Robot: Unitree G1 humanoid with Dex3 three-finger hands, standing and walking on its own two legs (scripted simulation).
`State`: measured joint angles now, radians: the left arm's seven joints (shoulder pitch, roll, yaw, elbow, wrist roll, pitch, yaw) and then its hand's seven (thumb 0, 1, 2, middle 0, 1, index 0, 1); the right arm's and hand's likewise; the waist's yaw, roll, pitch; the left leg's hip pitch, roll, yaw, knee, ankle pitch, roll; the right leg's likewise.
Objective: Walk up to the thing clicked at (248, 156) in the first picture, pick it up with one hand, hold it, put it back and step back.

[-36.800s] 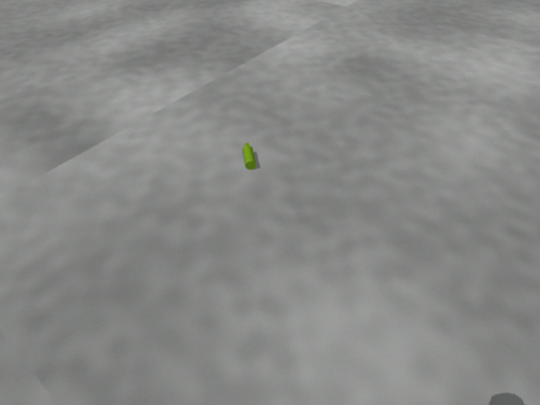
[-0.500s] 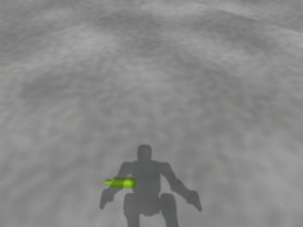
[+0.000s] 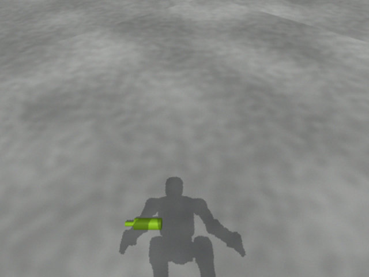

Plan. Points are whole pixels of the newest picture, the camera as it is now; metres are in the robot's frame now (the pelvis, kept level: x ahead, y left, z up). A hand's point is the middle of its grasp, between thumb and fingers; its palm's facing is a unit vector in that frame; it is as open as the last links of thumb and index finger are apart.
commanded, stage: stand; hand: left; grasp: from above
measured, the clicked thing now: (143, 223) +0.56 +0.27 -0.75
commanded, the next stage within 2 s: step back in 0.32 s
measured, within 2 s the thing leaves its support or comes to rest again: neither
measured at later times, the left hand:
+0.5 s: hand out of the picture +0.07 +0.27 -0.16, palm faces -0.01 -0.93 -0.37, open 7.4 cm
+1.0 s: hand out of the picture -0.01 +0.34 -0.18, palm faces -0.08 -0.93 -0.37, open 7.4 cm
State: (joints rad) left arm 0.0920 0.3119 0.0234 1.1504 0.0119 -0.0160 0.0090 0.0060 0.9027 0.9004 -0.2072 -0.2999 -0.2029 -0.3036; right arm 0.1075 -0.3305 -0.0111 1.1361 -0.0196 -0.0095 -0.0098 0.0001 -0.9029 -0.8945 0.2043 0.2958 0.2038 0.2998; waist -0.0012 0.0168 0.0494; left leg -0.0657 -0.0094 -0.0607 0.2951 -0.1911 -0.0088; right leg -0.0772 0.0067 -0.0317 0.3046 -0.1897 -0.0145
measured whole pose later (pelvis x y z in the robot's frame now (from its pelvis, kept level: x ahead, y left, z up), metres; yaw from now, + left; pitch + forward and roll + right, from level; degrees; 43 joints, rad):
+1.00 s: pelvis -0.13 +0.08 -0.02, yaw -3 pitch -2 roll +0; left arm 0.11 0.38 0.07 0.90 0.01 0.07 0.02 0.01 0.90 0.90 -0.21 -0.30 -0.20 -0.30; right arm 0.12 -0.33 -0.05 0.87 -0.02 0.02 -0.03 0.00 -0.90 -0.89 0.21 0.30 0.21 0.30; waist -0.02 -0.04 0.21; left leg -0.28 -0.04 0.05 0.56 -0.24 0.07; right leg -0.33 0.07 0.13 0.95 -0.51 0.02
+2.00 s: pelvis -0.47 +0.04 -0.04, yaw -4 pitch -3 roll -2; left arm 0.20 0.36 0.08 0.86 0.03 0.05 -0.01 0.01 0.90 0.90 -0.21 -0.30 -0.20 -0.30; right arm 0.06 -0.42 -0.06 0.81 -0.02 0.05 -0.02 0.00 -0.90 -0.89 0.21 0.30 0.21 0.30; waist 0.00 0.07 0.19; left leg -0.47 0.07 -0.07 0.75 -0.31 0.00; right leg -0.24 0.04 0.02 0.69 -0.39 0.00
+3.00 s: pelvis -0.67 +0.05 -0.02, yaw -1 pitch -3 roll +1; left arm 0.26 0.41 0.07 0.97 0.02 -0.01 -0.01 0.01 0.90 0.90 -0.21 -0.30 -0.20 -0.30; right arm 0.25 -0.37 -0.08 0.97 -0.04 -0.03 0.04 0.00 -0.90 -0.89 0.20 0.30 0.20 0.30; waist 0.02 -0.02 0.09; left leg -0.27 -0.03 0.02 0.60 -0.28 0.02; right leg -0.24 -0.06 0.05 0.81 -0.46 -0.01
